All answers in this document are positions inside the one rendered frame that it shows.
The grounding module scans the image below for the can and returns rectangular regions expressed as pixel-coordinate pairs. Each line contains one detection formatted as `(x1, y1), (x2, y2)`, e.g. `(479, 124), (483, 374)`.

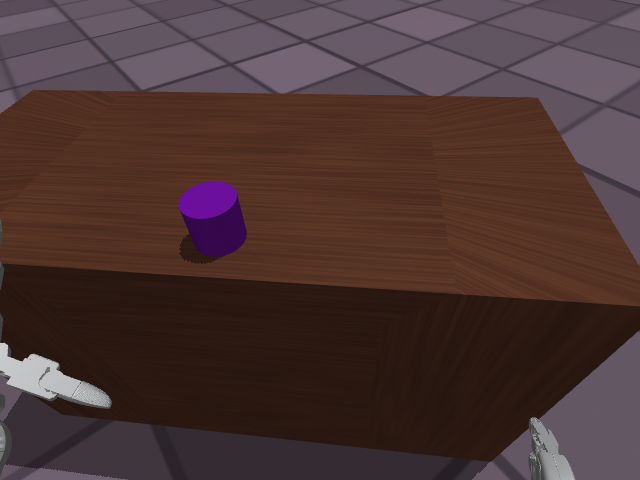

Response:
(179, 181), (247, 257)

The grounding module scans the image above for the left robot hand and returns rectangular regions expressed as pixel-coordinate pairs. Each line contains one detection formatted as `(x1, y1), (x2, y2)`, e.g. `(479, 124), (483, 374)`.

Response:
(0, 220), (112, 409)

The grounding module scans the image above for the right robot hand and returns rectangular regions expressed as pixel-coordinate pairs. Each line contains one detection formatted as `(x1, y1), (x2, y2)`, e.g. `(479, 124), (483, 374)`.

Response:
(528, 417), (575, 480)

